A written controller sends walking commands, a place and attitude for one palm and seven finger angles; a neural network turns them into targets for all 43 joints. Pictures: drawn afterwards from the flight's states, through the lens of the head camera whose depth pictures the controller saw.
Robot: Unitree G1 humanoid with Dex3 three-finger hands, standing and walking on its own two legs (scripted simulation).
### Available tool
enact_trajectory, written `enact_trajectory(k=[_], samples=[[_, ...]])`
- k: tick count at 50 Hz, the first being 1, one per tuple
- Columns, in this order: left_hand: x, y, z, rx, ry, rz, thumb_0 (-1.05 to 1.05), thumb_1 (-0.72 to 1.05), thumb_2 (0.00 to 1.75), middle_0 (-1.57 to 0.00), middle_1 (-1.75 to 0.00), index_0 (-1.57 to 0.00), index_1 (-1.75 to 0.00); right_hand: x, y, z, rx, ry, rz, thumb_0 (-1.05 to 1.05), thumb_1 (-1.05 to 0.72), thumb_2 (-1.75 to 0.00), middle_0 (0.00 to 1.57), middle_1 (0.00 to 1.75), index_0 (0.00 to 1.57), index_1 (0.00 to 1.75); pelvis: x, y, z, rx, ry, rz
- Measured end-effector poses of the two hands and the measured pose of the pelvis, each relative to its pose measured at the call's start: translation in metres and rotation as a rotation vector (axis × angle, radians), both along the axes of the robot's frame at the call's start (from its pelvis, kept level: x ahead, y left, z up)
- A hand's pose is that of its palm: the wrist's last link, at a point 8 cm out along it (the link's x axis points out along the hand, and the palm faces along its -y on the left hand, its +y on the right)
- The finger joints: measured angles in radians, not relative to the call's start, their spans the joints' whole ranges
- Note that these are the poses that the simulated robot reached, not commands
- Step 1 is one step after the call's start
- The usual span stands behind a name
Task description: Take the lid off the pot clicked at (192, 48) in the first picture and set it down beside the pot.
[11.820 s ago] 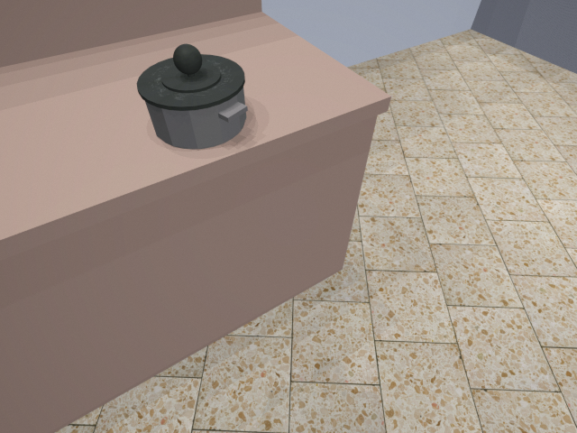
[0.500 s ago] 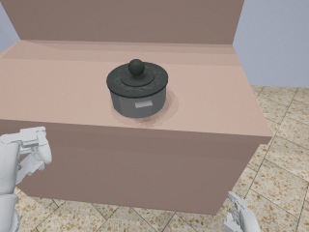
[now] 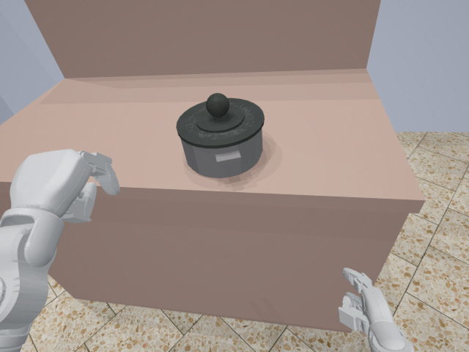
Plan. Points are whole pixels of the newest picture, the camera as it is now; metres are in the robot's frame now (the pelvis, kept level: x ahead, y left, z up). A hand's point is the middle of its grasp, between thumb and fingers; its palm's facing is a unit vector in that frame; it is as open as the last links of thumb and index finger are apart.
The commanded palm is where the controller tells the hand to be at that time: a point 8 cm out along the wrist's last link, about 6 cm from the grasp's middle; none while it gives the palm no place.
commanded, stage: reach forward and open the fingers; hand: left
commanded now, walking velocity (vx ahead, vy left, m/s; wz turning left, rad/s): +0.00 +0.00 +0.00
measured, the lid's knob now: (217, 105) +0.57 +0.14 +0.17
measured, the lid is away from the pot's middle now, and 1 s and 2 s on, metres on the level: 0.00 0.00 0.00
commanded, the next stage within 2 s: move the open hand above the knob in 1.06 s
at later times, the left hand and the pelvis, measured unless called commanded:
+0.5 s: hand (104, 159) +0.29 +0.23 +0.24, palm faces +0.06 +0.05 -1.00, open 9.5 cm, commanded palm +0.25 +0.23 +0.30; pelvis -0.02 -0.01 +0.00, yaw +0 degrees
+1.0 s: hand (113, 155) +0.31 +0.23 +0.23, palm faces +0.02 +0.00 -1.00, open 9.9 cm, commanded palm +0.26 +0.24 +0.32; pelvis -0.02 +0.00 +0.00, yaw +0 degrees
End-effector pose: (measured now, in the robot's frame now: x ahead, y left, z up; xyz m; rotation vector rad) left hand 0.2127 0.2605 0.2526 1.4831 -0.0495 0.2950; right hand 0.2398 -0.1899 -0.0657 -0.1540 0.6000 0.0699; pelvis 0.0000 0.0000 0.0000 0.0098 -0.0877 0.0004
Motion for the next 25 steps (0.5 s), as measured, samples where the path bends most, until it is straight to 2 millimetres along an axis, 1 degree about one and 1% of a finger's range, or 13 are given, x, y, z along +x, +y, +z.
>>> enact_trajectory(k=[3,6,9,12,14,16,20,22,25], samples=[[0.008,0.000,0.000,-0.001,0.050,0.001,0.00,0.18,1.36,-1.14,-0.70,-1.14,-0.70,-0.005,-0.004,0.000,0.000,0.000,0.002,0.01,-0.90,-0.89,0.20,0.30,0.20,0.30,-0.005,-0.002,0.000,0.000,0.001,0.000],[0.014,-0.009,0.001,0.008,0.088,-0.034,0.00,0.09,1.43,-1.11,-0.59,-1.11,-0.60,-0.013,-0.010,-0.003,-0.008,0.011,0.001,0.01,-0.90,-0.89,0.20,0.30,0.20,0.30,-0.009,-0.004,0.001,0.000,0.006,-0.001],[0.018,-0.017,0.008,0.054,0.109,-0.074,0.00,-0.01,1.49,-1.08,-0.49,-1.08,-0.49,-0.023,-0.017,-0.009,-0.019,0.032,-0.008,0.01,-0.90,-0.89,0.20,0.30,0.20,0.30,-0.011,-0.005,0.001,0.001,0.010,-0.001],[0.026,-0.014,0.017,0.089,0.130,-0.066,0.00,-0.12,1.55,-1.06,-0.38,-1.05,-0.39,-0.033,-0.024,-0.016,-0.020,0.062,-0.025,0.01,-0.90,-0.89,0.20,0.30,0.20,0.30,-0.014,-0.007,0.000,0.002,0.014,-0.001],[0.032,-0.011,0.021,0.088,0.144,-0.051,0.00,-0.18,1.59,-1.03,-0.31,-1.03,-0.32,-0.041,-0.029,-0.020,-0.018,0.080,-0.036,0.01,-0.90,-0.89,0.20,0.30,0.20,0.30,-0.016,-0.008,0.000,0.002,0.018,0.000],[0.036,-0.013,0.022,0.075,0.156,-0.051,0.00,-0.24,1.63,-1.01,-0.25,-1.01,-0.25,-0.048,-0.033,-0.024,-0.012,0.090,-0.047,0.01,-0.90,-0.89,0.20,0.30,0.20,0.30,-0.018,-0.008,0.000,0.003,0.023,-0.002],[0.039,-0.028,0.023,0.080,0.176,-0.108,0.00,-0.32,1.68,-0.98,-0.16,-0.98,-0.17,-0.057,-0.039,-0.029,-0.010,0.097,-0.066,0.01,-0.90,-0.89,0.20,0.30,0.20,0.30,-0.019,-0.008,0.000,0.006,0.025,-0.005],[0.042,-0.034,0.028,0.107,0.178,-0.133,0.00,-0.35,1.70,-0.97,-0.14,-0.97,-0.14,-0.060,-0.041,-0.030,-0.014,0.097,-0.071,0.01,-0.90,-0.89,0.20,0.30,0.20,0.30,-0.020,-0.008,-0.001,0.007,0.024,-0.005],[0.050,-0.031,0.040,0.129,0.167,-0.125,0.00,-0.38,1.71,-0.96,-0.11,-0.96,-0.12,-0.063,-0.042,-0.031,-0.013,0.101,-0.081,0.01,-0.90,-0.89,0.20,0.30,0.20,0.30,-0.022,-0.008,-0.001,0.008,0.026,-0.006]])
